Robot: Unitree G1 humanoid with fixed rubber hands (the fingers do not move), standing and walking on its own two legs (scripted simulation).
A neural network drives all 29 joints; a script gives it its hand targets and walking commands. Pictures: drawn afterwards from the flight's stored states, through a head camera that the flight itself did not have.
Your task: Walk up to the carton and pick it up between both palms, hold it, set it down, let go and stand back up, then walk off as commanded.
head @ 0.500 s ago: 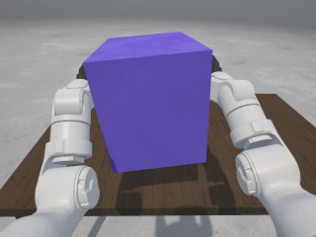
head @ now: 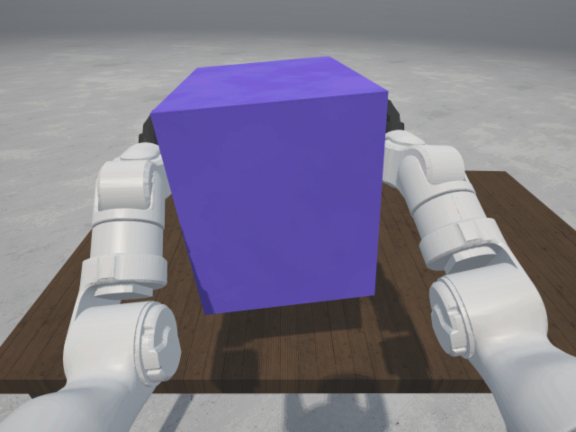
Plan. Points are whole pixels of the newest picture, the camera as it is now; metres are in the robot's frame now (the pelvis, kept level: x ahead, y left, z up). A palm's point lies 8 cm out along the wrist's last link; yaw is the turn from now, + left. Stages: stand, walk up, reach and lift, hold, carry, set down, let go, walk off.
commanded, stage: hold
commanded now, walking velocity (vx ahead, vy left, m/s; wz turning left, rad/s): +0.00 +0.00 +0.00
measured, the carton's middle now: (275, 168) +0.39 -0.01 +0.26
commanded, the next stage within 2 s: set down in 0.94 s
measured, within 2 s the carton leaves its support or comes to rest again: neither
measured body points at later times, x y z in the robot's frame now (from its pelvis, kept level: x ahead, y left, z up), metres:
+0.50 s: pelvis +0.00 +0.00 +0.00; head -0.10 +0.01 +0.44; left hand +0.39 +0.15 +0.29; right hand +0.38 -0.16 +0.30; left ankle -0.01 +0.15 -0.74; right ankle +0.03 -0.14 -0.74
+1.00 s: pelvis +0.00 +0.00 +0.00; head -0.09 +0.01 +0.44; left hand +0.39 +0.15 +0.29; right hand +0.38 -0.16 +0.30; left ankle -0.01 +0.15 -0.74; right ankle +0.03 -0.14 -0.74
